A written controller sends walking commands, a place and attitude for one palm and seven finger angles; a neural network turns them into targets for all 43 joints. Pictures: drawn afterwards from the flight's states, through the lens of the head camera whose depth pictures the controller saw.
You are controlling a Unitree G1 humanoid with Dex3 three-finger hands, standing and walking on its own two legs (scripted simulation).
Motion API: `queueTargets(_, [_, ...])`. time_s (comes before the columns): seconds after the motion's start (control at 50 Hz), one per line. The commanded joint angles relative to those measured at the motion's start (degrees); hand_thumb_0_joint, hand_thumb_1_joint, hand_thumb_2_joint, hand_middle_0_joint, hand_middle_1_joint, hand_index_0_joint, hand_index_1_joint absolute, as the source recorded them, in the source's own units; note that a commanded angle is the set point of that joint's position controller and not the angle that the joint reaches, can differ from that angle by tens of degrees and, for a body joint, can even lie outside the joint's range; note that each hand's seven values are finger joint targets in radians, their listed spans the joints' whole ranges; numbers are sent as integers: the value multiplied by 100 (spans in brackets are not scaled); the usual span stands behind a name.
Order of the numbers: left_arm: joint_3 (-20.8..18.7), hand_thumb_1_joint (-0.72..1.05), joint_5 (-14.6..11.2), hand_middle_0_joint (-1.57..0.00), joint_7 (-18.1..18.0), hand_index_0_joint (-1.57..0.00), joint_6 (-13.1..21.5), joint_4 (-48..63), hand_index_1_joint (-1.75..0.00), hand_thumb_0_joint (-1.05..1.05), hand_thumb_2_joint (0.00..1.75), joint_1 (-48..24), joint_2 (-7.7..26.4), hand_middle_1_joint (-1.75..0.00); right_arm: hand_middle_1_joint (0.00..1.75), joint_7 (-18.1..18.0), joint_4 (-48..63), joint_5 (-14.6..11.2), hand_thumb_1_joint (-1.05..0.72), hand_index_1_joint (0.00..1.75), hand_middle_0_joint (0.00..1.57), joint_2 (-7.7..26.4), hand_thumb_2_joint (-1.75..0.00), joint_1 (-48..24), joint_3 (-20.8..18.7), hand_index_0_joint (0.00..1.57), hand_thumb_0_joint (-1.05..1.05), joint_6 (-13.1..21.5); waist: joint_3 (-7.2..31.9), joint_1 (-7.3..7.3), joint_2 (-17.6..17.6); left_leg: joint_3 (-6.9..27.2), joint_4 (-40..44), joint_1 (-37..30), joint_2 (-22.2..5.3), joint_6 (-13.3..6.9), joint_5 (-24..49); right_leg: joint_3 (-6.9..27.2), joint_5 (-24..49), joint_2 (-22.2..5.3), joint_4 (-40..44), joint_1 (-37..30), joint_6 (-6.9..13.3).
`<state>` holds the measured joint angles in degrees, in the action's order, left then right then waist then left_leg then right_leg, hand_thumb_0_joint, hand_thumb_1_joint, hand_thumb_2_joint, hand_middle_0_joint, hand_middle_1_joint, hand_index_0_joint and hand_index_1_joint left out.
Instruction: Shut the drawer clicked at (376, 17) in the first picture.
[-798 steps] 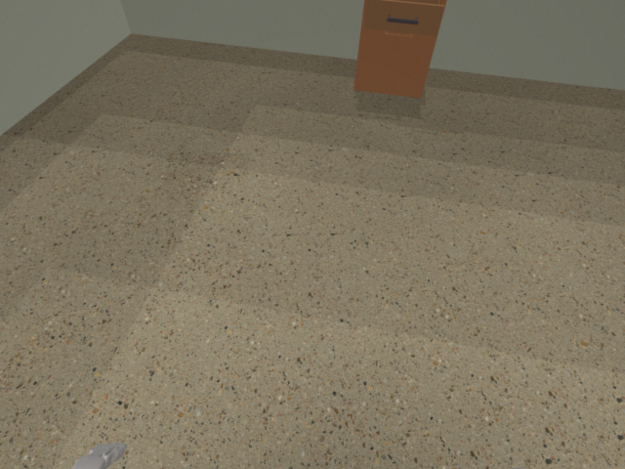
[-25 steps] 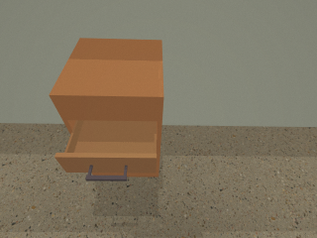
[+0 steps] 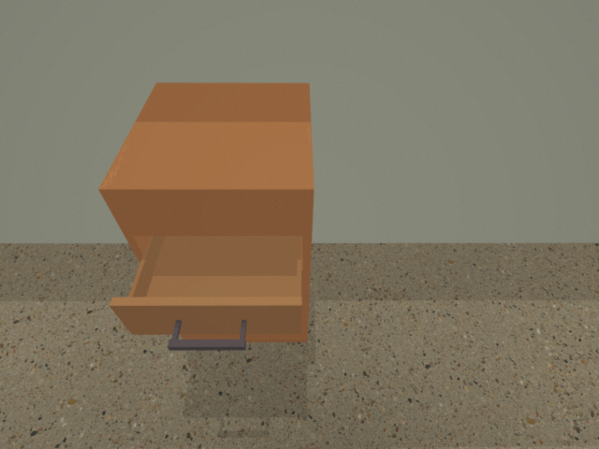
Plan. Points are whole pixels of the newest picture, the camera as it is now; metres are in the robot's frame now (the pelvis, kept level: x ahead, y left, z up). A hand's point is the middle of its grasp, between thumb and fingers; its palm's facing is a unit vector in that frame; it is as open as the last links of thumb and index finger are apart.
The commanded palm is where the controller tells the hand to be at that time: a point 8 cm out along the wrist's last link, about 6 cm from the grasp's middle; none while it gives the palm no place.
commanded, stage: raise the hand and make a fist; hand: left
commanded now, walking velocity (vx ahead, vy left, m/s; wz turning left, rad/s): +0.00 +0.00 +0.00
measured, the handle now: (209, 335) +0.37 +0.22 -0.25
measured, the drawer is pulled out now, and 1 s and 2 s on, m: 0.18 0.18 0.18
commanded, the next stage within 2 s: bring the fist close to the handle in 1.98 s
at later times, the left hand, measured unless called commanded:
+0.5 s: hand out of the picture +0.14 +0.15 -0.10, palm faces +0.06 -1.00 +0.01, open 5.9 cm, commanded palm +0.11 +0.23 -0.09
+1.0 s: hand (192, 440) +0.16 +0.17 -0.12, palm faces +0.03 -1.00 -0.03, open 3.5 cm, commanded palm +0.13 +0.22 -0.12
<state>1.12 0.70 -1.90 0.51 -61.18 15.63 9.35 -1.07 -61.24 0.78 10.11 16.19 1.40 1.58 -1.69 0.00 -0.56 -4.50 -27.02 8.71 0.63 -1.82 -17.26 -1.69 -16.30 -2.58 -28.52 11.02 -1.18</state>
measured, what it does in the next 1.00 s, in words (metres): lowers itself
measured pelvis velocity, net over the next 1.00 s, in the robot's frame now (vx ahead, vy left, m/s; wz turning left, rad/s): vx -0.07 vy -0.02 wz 0.03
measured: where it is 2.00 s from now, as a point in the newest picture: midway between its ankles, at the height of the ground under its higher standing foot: outside the picture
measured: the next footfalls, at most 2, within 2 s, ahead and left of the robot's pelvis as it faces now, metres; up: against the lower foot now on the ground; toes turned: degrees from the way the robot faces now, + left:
none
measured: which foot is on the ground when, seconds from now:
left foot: down 0.00-1.00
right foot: down 0.00-1.00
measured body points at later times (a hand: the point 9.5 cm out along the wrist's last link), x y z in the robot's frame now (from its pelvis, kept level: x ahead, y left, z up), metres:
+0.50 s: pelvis -0.05 -0.04 -0.12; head +0.02 -0.02 +0.33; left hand +0.13 +0.21 -0.10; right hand +0.22 -0.28 -0.14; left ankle -0.03 +0.10 -0.74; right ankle -0.01 -0.13 -0.74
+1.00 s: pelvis -0.07 -0.02 -0.15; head +0.04 -0.01 +0.29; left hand +0.15 +0.22 -0.11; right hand +0.10 -0.26 -0.24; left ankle -0.03 +0.10 -0.74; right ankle -0.01 -0.13 -0.74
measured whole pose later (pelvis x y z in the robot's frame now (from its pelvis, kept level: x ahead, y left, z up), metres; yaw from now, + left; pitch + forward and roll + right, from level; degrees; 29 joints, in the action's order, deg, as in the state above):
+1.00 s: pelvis -0.07 -0.02 -0.15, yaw +2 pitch +22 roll -2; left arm -9.6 -14.9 15.0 26.7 -3.6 19.7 11.5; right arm -2.2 -34.6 -1.0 12.8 12.8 -2.2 12.8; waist 10.4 0.9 -1.6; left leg 1.1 -81.5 69.9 -2.0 -0.3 -33.7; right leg -5.6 -31.7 -2.1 -78.8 69.1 1.5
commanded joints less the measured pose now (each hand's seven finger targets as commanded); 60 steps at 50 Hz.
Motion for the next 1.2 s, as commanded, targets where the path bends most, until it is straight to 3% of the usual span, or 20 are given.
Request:
queueTargets(0.0, [-126,90,-10,-20,-42,-20,53,140,-30,0,90,410,573,-30,30,-37,75,-7,-90,30,20,561,-90,350,-87,20,0,56,-139,-22,66,579,647,185,-660,-33,1418,342,1079,-329,431,-75,278])
queueTargets(0.04, [-125,90,-9,-20,-48,-20,56,144,-30,0,90,411,576,-30,30,-38,27,-11,-90,30,20,549,-90,355,-82,20,0,56,-119,-26,4,567,653,141,-672,-30,1540,325,1144,-333,448,-121,279])
queueTargets(0.06, [-153,90,47,-20,-260,-20,144,-94,-30,0,90,677,717,-30,30,-14,375,-76,-90,30,20,742,-90,-130,-170,20,0,54,-336,-162,622,450,-387,607,-832,136,2086,526,2910,-591,418,38,194])
queueTargets(0.08, [-1159,90,-1000,-22,-206,-22,1356,8691,-32,0,90,-3695,2042,-32,30,-229,2279,-331,-90,30,20,1525,-90,-138,-391,20,0,904,2574,450,-488,537,172,-816,-129,83,2819,106,2847,20,-92,-349,341])
queueTargets(0.1, [-959,90,-542,-24,-345,-24,1089,6913,-34,0,90,-695,1553,-34,30,-424,1970,-198,-90,30,20,1082,-90,-505,-296,20,0,1403,2574,-103,-1248,474,142,-1317,-410,114,3739,1,1542,216,-391,-42,407])
queueTargets(0.12, [-127,90,-812,-26,-457,-26,392,6128,-37,0,90,856,150,-37,30,-348,1929,-279,-90,30,20,882,-90,-606,-330,20,0,1586,1658,102,-1149,539,212,-600,-382,365,3512,-350,492,204,-486,712,283])
queueTargets(0.14, [-181,90,-891,-28,-393,-28,406,5837,-39,0,90,328,-86,-39,30,-317,1766,-261,-90,30,20,972,-90,-349,-399,20,0,1616,622,367,-347,614,-36,82,-339,296,2794,-429,460,206,-463,1196,199])
queueTargets(0.16, [-420,90,-905,-30,-263,-30,717,5779,-41,0,90,45,113,-41,30,-260,2067,-177,-90,30,20,1114,-90,-464,-512,20,0,1680,92,382,-85,704,-375,731,-233,244,1927,-525,384,204,-442,1609,185])
queueTargets(0.2, [-837,90,-996,-34,172,-34,1496,4838,-45,0,90,1198,31,-45,30,-176,2408,-37,-90,30,20,1130,-90,-576,-653,20,0,1714,353,121,1071,620,-1103,1901,-117,192,808,-671,111,255,-951,2148,202])
queueTargets(0.24, [-865,90,-1173,-38,811,-38,2440,4657,-50,0,90,2039,-224,-50,30,-23,2838,-41,-90,30,20,1022,-90,-748,-706,20,0,1819,1066,-246,1235,440,-1827,2606,-14,230,640,-586,118,265,-1793,2427,281])
queueTargets(0.32, [-1437,90,-1444,-46,2064,-46,4209,4726,-58,0,90,1628,440,-58,30,197,3295,-86,-90,30,20,989,-90,-981,-837,20,0,1937,1576,-375,327,330,-3189,4120,89,283,181,-65,68,188,-3055,3262,374])
queueTargets(0.36, [-1642,90,-1634,-50,2300,-50,4133,4977,-62,0,90,1410,663,-62,30,176,3771,-167,-90,30,20,1069,-90,-1190,-853,20,0,1852,1827,-435,501,201,-3474,4626,183,197,-509,255,-896,162,-3065,3396,318])
queueTargets(0.44, [-1687,90,-1895,-58,2158,-58,3591,6755,-71,0,90,352,984,-71,30,-23,4276,-249,-90,30,20,1056,-90,-1097,-765,20,0,1719,2413,-246,-135,300,-3926,4850,110,56,-906,653,-1745,164,-3011,3584,264])
queueTargets(0.5, [-1638,90,-1806,-64,1966,-64,3603,7628,-78,0,90,55,1063,-78,30,-169,4088,-204,-90,30,20,967,-90,-764,-719,20,0,1677,2717,-2,-284,406,-4299,4789,-31,-19,-386,650,-965,222,-3185,3552,258])
queueTargets(0.58, [-1322,90,-1739,-72,2187,-72,3428,7397,-86,0,90,-343,1009,-86,30,-265,3731,-174,-90,30,20,1028,-90,-695,-614,20,0,1709,2468,310,-280,565,-4642,5076,-105,-49,-467,524,-1008,287,-3329,4105,244])
queueTargets(0.62, [-1472,90,-1803,-76,2364,-76,3090,6730,-91,0,90,-170,1074,-91,30,-304,3617,-199,-90,30,20,1069,-90,-756,-586,20,0,1667,2423,281,-44,612,-4726,5305,-106,-36,-510,512,-1115,306,-3364,4113,246])
queueTargets(0.72, [-1888,90,-1956,-86,2378,-86,2393,6535,-101,0,90,348,1186,-101,30,-260,3675,-249,-90,30,20,975,-90,-1002,-588,20,0,1568,3087,-138,57,634,-4566,5330,-67,-10,-219,450,-861,227,-3465,3557,228])
queueTargets(0.78, [-1896,90,-1920,-92,2082,-92,2444,6909,-108,0,90,442,1068,-108,30,-201,3673,-227,-90,30,20,864,-90,-996,-618,20,0,1542,3306,-209,73,640,-4461,5247,-66,4,-66,369,-643,178,-3559,3492,187])
queueTargets(0.92, [-1392,90,-1622,-106,1632,-106,2977,6708,-123,0,90,373,836,-123,30,-167,3665,-192,-90,30,20,962,-90,-999,-603,20,0,1477,2542,7,133,691,-4339,5479,-59,-3,-861,121,-1705,228,-3671,4552,253])
queueTargets(1.18, [-871,90,-1346,-132,1269,-132,3124,7239,-151,0,90,300,660,-151,30,-89,4020,-108,-90,30,20,1158,-90,-799,-548,20,0,1216,2949,46,-336,913,-4239,5003,-40,71,-872,-286,-1215,254,-4277,5201,325])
